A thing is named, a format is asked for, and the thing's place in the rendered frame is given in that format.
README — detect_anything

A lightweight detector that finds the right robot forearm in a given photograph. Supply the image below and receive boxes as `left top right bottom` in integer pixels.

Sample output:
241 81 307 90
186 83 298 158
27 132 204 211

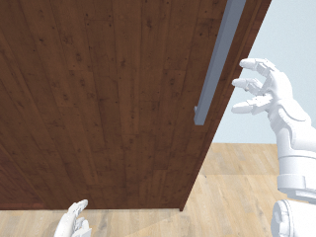
268 99 316 205

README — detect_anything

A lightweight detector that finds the robot right hand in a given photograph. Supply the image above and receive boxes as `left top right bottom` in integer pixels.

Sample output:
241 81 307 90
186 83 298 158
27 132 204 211
231 58 293 116

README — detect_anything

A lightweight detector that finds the robot left hand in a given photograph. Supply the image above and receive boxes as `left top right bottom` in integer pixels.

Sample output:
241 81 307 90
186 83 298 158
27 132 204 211
53 199 92 237

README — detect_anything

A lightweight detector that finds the right robot upper arm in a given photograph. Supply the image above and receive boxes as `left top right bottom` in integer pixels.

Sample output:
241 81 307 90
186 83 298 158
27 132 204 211
271 199 316 237

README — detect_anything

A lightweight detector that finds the handle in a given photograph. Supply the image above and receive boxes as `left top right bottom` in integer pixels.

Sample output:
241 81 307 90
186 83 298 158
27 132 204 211
194 0 246 125

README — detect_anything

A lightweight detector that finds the wardrobe door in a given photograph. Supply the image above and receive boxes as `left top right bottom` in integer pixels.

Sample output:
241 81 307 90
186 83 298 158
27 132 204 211
0 149 43 203
0 0 262 210

